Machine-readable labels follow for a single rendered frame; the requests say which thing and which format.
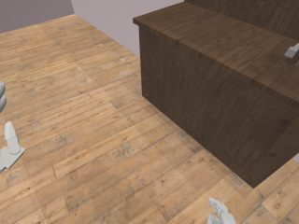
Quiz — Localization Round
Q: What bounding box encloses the robot right hand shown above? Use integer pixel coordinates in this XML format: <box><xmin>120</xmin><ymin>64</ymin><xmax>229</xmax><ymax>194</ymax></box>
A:
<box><xmin>206</xmin><ymin>197</ymin><xmax>236</xmax><ymax>224</ymax></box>

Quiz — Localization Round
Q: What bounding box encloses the counter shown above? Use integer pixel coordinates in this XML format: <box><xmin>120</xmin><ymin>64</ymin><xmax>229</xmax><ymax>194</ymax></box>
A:
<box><xmin>133</xmin><ymin>0</ymin><xmax>299</xmax><ymax>189</ymax></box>

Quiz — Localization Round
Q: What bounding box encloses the tap lever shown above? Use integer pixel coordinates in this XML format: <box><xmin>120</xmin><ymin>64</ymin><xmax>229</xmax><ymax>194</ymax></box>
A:
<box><xmin>285</xmin><ymin>43</ymin><xmax>299</xmax><ymax>58</ymax></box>

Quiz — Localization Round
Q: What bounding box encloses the robot left hand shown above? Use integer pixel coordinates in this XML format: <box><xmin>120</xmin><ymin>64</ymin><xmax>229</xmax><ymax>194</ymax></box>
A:
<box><xmin>0</xmin><ymin>81</ymin><xmax>25</xmax><ymax>174</ymax></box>

